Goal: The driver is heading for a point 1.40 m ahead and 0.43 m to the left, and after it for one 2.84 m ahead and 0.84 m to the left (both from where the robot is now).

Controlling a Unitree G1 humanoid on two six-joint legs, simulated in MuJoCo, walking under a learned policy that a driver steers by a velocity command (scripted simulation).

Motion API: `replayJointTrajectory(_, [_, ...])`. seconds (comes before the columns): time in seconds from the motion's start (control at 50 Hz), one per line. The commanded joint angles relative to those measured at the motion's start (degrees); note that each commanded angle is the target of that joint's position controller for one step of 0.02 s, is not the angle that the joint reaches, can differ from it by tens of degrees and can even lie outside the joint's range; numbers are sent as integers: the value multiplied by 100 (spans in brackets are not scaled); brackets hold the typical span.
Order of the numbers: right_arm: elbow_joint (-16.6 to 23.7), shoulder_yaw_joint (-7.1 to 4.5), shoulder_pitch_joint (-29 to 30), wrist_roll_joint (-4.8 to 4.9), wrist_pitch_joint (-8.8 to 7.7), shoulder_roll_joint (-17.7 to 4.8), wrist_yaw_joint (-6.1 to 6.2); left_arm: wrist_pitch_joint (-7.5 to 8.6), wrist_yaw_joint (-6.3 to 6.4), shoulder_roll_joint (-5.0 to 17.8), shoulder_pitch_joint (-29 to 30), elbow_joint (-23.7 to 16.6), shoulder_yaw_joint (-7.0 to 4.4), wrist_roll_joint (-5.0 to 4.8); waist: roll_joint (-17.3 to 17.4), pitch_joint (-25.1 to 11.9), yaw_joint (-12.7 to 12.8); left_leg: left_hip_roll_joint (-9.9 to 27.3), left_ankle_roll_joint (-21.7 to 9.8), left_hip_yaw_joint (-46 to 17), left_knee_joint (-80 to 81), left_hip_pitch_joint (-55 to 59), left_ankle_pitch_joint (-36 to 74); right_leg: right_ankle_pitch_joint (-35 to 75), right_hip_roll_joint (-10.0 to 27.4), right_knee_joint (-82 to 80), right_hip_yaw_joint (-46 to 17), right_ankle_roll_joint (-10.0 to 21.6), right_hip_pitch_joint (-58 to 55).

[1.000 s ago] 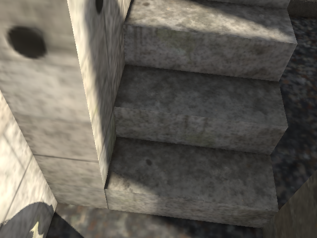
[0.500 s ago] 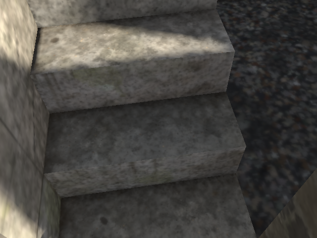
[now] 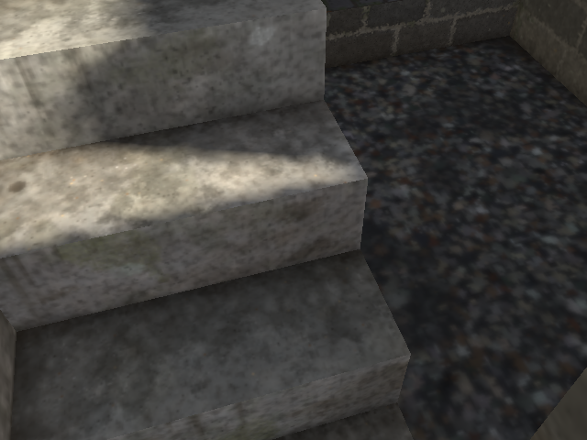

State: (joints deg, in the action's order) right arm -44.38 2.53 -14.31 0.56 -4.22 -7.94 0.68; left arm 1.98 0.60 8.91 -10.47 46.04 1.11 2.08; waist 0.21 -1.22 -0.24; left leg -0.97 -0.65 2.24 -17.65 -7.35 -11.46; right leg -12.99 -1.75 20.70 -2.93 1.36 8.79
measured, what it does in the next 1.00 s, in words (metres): stands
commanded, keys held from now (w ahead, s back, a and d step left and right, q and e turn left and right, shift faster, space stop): w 1.00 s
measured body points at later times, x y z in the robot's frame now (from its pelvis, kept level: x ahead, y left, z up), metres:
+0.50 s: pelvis -0.01 -0.01 +0.00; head +0.01 -0.02 +0.45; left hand +0.13 +0.21 -0.12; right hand +0.11 -0.21 -0.13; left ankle -0.03 +0.11 -0.75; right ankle -0.03 -0.10 -0.75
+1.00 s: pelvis -0.02 +0.01 +0.01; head -0.01 +0.00 +0.46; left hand +0.11 +0.23 -0.12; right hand +0.09 -0.19 -0.13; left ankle -0.03 +0.11 -0.75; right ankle -0.03 -0.11 -0.75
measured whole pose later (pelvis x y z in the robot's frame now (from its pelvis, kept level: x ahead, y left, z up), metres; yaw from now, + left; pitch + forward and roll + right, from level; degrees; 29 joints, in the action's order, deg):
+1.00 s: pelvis -0.02 +0.01 +0.01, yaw +0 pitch +1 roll +0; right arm -50.0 1.9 -12.4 -0.7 -4.6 -6.3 0.1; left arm 2.6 0.8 9.7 -8.1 50.1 0.1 1.9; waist 0.5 -0.1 0.0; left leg -0.8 -1.2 1.3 -12.8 -6.1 -7.5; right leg -7.2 -1.6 12.2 -2.7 0.6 5.7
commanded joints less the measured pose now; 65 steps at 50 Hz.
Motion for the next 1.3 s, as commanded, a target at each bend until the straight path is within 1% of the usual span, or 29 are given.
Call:
replayJointTrajectory(0.02, [262, -143, -159, 61, -100, -480, 10, 132, 19, 535, 173, -375, -165, -80, -340, -555, 1, 626, -210, -443, -248, 508, 2446, 3528, 666, -179, -532, -93, -295])
replayJointTrajectory(0.04, [274, -147, -123, 67, -91, -459, 13, 133, 38, 516, 149, -351, -164, -94, -354, -726, -1, 619, -200, -423, -293, 531, 2418, 3641, 663, -148, -511, -96, -430])
replayJointTrajectory(0.06, [285, -130, -15, 67, -69, -383, 46, 132, 58, 567, 145, -294, -184, -126, -277, -727, 10, 598, -159, -422, -282, 526, 2182, 3581, 664, -163, -497, -105, -432])
replayJointTrajectory(0.08, [286, -110, 28, 66, -50, -308, 58, 123, 65, 566, 191, -290, -186, -112, -242, -686, 0, 589, -124, -411, -246, 467, 1999, 3505, 667, -199, -504, -112, -441])
replayJointTrajectory(0.12, [257, -93, 73, 53, -17, -239, 69, 106, 65, 573, 284, -282, -193, -83, -214, -552, 0, 584, -75, -407, -182, 369, 1765, 3372, 670, -282, -524, -120, -429])
replayJointTrajectory(0.2, [212, -96, 149, 29, 8, -217, 63, 97, 49, 611, 381, -229, -203, -61, -162, -449, 8, 597, -25, -421, -95, 307, 1556, 3158, 673, -413, -555, -119, -458])
replayJointTrajectory(0.3, [153, -92, 225, 3, 9, -184, 45, 93, 24, 646, 489, -166, -204, -36, -18, -293, 16, 618, 13, -446, 52, 258, 1321, 2569, 657, -607, -574, -110, -397])
replayJointTrajectory(0.32, [131, -93, 220, -35, 1, -184, 26, 105, 10, 662, 395, -103, -217, -46, 64, -306, 51, 633, 43, -473, 139, 284, 1258, 2220, 631, -680, -544, -103, -386])
replayJointTrajectory(0.34, [123, -101, 261, -45, -4, -197, 16, 110, 2, 668, 413, -80, -219, -38, 94, -218, 56, 637, 48, -482, 178, 274, 1233, 2046, 618, -739, -548, -100, -333])
replayJointTrajectory(0.46, [33, -117, 258, -56, -21, -190, 2, 123, -15, 624, 456, 11, -218, -35, 74, -155, 35, 654, 34, -502, 291, 333, 1118, 1626, 595, -885, -532, -111, -232])
replayJointTrajectory(0.66, [-111, -124, 233, -80, -55, -169, -6, 135, -5, 604, 413, 110, -212, -46, 61, -125, 37, 660, -2, -533, 420, 367, 1043, 1303, 579, -962, -472, -138, -148])
replayJointTrajectory(0.7, [-122, -136, 250, -78, -67, -199, -11, 130, -8, 603, 381, 130, -207, -48, 58, -122, 40, 657, -1, -534, 451, 340, 1047, 1307, 580, -957, -459, -150, -171])
replayJointTrajectory(0.72, [-165, -117, 175, -84, -78, -135, -46, 125, -12, 557, 439, 81, -194, 2, 23, -173, 23, 680, -21, -535, 476, 341, 1095, 1303, 588, -980, -467, -131, -207])
replayJointTrajectory(0.74, [-181, -119, 181, -87, -83, -140, -57, 124, -16, 560, 437, 79, -195, 4, 49, -161, 32, 679, -28, -541, 484, 345, 1117, 1299, 591, -980, -462, -128, -204])
replayJointTrajectory(0.9, [-240, -131, 194, -94, -108, -150, -68, 132, -13, 566, 404, 69, -199, -14, 95, -107, 48, 671, -65, -586, 581, 296, 1080, 1186, 605, -985, -412, -154, -185])
replayJointTrajectory(0.92, [-232, -142, 202, -89, -117, -192, -64, 133, -9, 589, 396, 67, -211, -23, 58, -110, 38, 667, -68, -587, 569, 293, 1079, 1203, 600, -967, -413, -158, -196])
replayJointTrajectory(0.94, [-266, -134, 178, -101, -113, -145, -63, 142, -2, 595, 416, 62, -206, -7, 42, -122, 40, 674, -62, -603, 562, 311, 1064, 1219, 605, -971, -408, -143, -195])
replayJointTrajectory(0.96, [-243, -119, 207, -141, -115, -113, -67, 127, 24, 599, 382, 64, -217, -36, 169, -128, 21, 670, -70, -634, 679, 262, 1008, 1248, 607, -979, -409, -115, -272])
replayJointTrajectory(0.98, [-248, -122, 240, -140, -114, -121, -66, 124, 34, 603, 387, 58, -220, -34, 186, -98, 38, 665, -70, -641, 712, 235, 999, 1281, 616, -982, -403, -113, -306])
replayJointTrajectory(1.0, [-255, -220, 277, -149, -134, -463, 25, 168, 133, 548, 334, 103, -206, -12, -279, -231, 71, 670, -153, -766, 722, 385, 863, 1236, 587, -933, -330, -87, -361])
replayJointTrajectory(1.02, [-254, -222, 322, -149, -136, -466, 54, 184, 165, 508, 335, 105, -191, -22, -211, -177, 75, 684, -167, -776, 754, 407, 783, 1205, 591, -954, -337, -83, -293])
replayJointTrajectory(1.04, [-262, -200, 361, -144, -133, -392, 61, 190, 175, 514, 330, 115, -191, -25, -99, -112, 80, 682, -165, -786, 792, 387, 717, 1177, 602, -978, -349, -79, -262])
replayJointTrajectory(1.06, [-217, -222, 436, -159, -120, -442, 45, 192, 194, 509, 340, 158, -202, -72, -32, -150, 89, 678, -170, -807, 797, 479, 716, 1106, 609, -907, -313, -41, -195])
replayJointTrajectory(1.1, [-221, -199, 465, -156, -105, -336, 30, 193, 197, 525, 319, 191, -206, -61, 138, -66, 85, 684, -170, -821, 854, 479, 632, 1079, 625, -936, -322, -28, -123])
replayJointTrajectory(1.16, [-244, -203, 431, -145, -96, -350, 29, 196, 197, 538, 329, 219, -217, -46, 107, -20, 54, 673, -183, -808, 834, 557, 768, 1159, 648, -960, -328, -31, -66])
replayJointTrajectory(1.22, [-243, -209, 446, -142, -90, -395, 34, 198, 202, 541, 316, 253, -223, -55, 103, -44, 38, 670, -193, -803, 800, 649, 925, 1242, 667, -978, -329, -29, -53])
replayJointTrajectory(1.24, [-269, -225, 408, -103, -78, -432, 39, 217, 181, 520, 360, 245, -215, -21, -8, -39, 60, 676, -178, -764, 673, 665, 1036, 1245, 674, -965, -328, -53, -19])
replayJointTrajectory(1.3, [-238, -222, 436, -112, -78, -445, 38, 223, 170, 513, 341, 290, -212, -43, 51, -79, 50, 676, -177, -765, 640, 678, 1132, 1275, 678, -963, -331, -54, -22])
Velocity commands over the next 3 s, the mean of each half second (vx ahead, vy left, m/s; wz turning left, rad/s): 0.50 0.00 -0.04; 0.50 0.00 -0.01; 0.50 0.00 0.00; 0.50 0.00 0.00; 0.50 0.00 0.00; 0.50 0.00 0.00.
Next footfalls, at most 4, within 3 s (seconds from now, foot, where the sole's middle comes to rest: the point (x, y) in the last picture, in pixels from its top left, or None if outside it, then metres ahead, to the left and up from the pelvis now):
none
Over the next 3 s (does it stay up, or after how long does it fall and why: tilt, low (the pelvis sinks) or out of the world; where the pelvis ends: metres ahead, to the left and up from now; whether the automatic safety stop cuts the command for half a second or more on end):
stays up -0.01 0.03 0.00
